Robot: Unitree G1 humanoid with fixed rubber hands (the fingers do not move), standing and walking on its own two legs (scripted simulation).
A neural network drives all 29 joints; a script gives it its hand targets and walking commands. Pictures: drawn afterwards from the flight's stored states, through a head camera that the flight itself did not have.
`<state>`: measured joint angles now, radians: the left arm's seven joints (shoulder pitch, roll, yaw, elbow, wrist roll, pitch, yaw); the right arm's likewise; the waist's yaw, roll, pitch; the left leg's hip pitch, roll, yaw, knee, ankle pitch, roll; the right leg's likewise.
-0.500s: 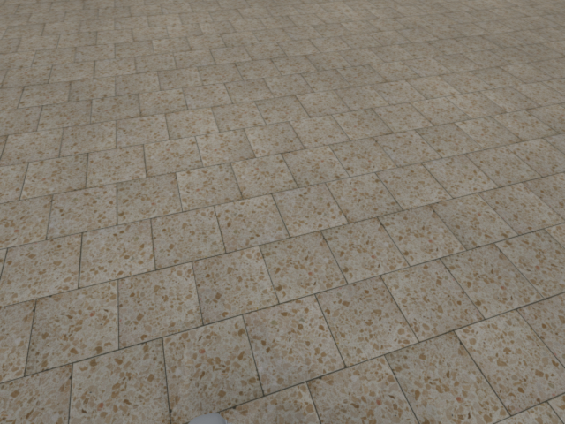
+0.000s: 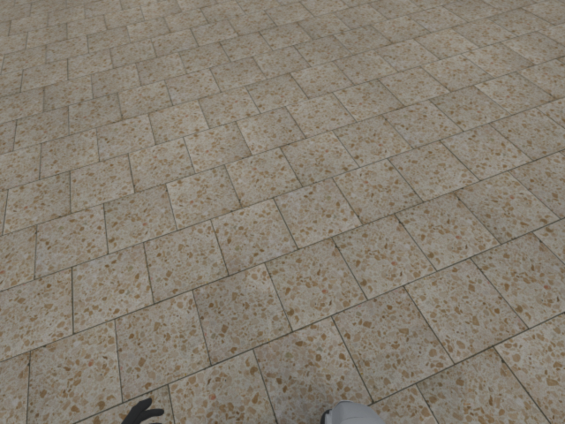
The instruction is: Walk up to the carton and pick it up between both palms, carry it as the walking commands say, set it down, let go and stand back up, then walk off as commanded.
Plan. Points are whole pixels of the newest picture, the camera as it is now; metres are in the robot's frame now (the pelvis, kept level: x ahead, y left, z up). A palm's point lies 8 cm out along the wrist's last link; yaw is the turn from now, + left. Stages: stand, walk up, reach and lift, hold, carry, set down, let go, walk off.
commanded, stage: stand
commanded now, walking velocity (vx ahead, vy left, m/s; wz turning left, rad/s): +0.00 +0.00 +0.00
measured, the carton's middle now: out of the picture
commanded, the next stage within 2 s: none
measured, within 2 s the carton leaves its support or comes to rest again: neither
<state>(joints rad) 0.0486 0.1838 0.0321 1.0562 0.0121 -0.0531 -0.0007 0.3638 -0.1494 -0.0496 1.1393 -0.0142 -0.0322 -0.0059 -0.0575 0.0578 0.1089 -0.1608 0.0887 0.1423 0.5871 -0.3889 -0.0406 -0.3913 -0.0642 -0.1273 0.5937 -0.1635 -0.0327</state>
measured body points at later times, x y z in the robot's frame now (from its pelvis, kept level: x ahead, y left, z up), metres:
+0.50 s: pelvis +0.09 -0.02 +0.02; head +0.09 -0.02 +0.47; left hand +0.10 +0.21 -0.14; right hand +0.11 -0.24 -0.14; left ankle +0.04 +0.12 -0.73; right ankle +0.08 -0.10 -0.73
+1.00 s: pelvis +0.12 -0.02 +0.02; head +0.13 -0.02 +0.47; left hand +0.13 +0.20 -0.15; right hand +0.11 -0.23 -0.15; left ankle +0.04 +0.12 -0.73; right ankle +0.08 -0.10 -0.73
